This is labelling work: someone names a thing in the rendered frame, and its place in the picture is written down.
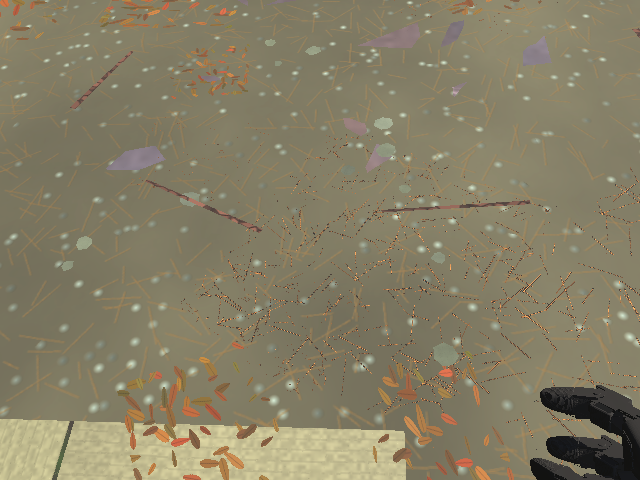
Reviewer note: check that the right robot hand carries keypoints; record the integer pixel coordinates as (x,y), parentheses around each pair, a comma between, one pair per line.
(610,411)

